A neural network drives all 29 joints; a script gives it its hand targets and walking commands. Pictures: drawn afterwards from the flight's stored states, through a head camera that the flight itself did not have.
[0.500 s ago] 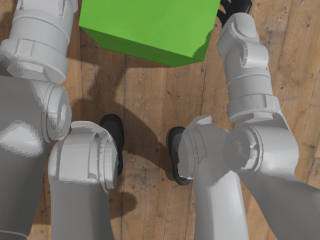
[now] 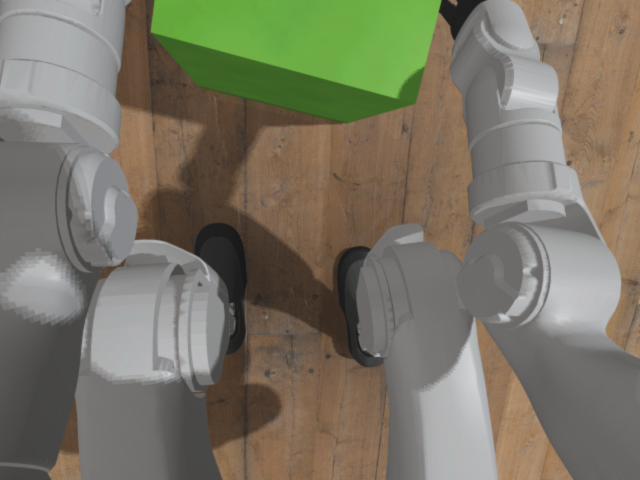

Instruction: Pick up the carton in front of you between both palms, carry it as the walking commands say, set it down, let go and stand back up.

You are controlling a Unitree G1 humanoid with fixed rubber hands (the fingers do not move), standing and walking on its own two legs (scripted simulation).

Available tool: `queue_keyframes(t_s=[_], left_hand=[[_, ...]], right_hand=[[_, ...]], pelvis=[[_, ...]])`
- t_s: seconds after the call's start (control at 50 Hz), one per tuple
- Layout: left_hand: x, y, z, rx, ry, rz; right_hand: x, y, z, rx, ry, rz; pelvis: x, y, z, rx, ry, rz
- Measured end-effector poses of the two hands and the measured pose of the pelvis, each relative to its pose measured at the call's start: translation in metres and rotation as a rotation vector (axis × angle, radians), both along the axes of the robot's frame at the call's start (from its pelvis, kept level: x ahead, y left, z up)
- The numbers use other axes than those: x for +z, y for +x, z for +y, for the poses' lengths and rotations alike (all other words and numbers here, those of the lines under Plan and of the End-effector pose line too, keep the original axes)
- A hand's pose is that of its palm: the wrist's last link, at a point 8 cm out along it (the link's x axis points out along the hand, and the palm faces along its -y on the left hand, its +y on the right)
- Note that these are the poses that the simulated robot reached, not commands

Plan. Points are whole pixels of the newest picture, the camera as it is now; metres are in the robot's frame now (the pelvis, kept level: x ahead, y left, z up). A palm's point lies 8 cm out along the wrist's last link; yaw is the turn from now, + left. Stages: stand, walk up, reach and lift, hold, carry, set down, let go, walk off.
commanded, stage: set down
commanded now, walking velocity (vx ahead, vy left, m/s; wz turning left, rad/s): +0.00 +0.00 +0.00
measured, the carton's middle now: out of the picture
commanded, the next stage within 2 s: let go in 1.60 s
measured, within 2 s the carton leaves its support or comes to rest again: neither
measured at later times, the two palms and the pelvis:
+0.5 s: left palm out of the picture +0.57 +0.22 -0.18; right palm (485, 30) +0.53 -0.15 -0.17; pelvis +0.00 +0.00 +0.00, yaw +0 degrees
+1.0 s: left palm out of the picture +0.59 +0.22 -0.01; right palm out of the picture +0.54 -0.15 -0.01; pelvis +0.01 -0.01 +0.10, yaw +1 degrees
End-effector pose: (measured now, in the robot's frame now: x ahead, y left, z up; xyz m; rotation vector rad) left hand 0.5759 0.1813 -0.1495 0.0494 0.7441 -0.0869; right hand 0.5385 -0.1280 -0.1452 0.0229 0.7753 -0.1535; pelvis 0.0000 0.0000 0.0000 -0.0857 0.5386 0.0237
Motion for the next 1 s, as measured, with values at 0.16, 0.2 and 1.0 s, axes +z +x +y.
queue_keyframes(t_s=[0.16,0.2,1.0], left_hand=[[-0.002,0.002,0.002,0.001,-0.015,-0.01],[-0.003,0.002,0.002,0.0,-0.017,-0.013],[0.136,0.015,0.043,0.102,0.086,-0.066]], right_hand=[[-0.001,0.002,-0.002,0.01,0.011,-0.006],[-0.001,0.002,-0.002,0.011,0.011,-0.008],[0.131,0.003,-0.024,-0.066,-0.065,-0.107]], pelvis=[[-0.001,-0.001,0.001,0.001,0.0,-0.015],[-0.001,-0.001,0.001,0.002,0.0,-0.019],[0.096,0.011,-0.007,0.015,0.0,0.169]])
